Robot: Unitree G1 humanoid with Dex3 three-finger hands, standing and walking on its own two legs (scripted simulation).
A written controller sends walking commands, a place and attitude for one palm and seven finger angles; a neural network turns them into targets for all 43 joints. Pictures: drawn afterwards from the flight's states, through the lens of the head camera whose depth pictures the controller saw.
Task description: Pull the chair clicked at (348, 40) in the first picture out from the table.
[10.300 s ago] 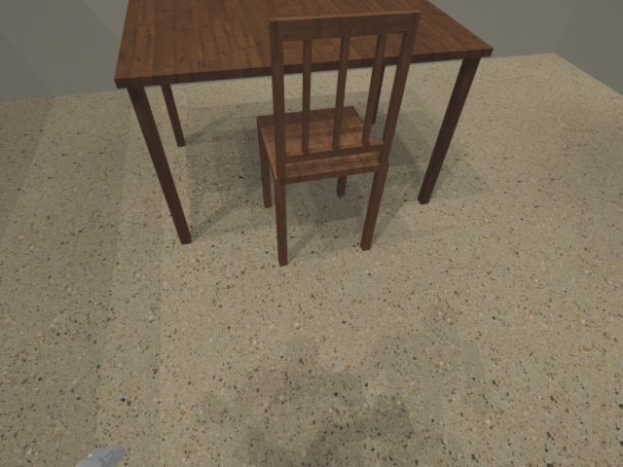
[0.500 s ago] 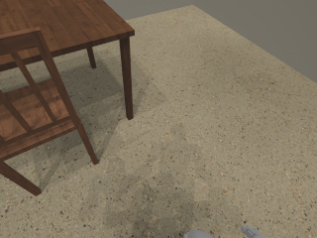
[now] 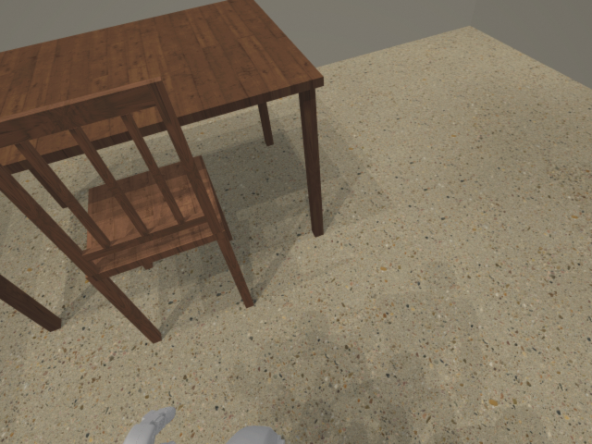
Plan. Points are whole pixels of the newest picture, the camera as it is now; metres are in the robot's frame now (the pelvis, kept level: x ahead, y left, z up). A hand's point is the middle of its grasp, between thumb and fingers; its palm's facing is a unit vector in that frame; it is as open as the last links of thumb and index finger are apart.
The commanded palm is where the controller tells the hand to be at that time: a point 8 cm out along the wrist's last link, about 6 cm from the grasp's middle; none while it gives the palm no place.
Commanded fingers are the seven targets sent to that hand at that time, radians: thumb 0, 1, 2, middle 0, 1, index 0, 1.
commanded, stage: turn to face it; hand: left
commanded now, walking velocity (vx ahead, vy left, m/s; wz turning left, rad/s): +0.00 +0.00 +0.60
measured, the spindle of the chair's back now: (114, 187) +0.65 +0.44 -0.06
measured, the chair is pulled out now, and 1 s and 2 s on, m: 0.00 0.00 0.00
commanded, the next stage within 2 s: take the last steps up to it in 0.54 s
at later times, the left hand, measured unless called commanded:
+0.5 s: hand out of the picture -0.07 +0.27 -0.18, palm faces +0.34 -0.91 -0.25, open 7.4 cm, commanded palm none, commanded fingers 0.00 0.90 0.90 -0.20 -0.30 -0.20 -0.30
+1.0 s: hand out of the picture -0.02 +0.19 -0.15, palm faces +0.40 -0.89 -0.23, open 7.4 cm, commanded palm none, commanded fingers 0.00 0.90 0.90 -0.20 -0.30 -0.20 -0.30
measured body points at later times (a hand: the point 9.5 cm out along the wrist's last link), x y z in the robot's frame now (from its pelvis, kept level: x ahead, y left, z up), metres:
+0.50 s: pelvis -0.03 +0.05 +0.00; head -0.01 +0.09 +0.44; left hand -0.09 +0.31 -0.16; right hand +0.16 -0.16 -0.12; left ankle -0.06 +0.14 -0.74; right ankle -0.01 -0.10 -0.67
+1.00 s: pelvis +0.02 +0.02 +0.00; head +0.01 -0.02 +0.45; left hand -0.04 +0.24 -0.14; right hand +0.08 -0.22 -0.17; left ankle -0.04 +0.14 -0.67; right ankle +0.01 -0.07 -0.74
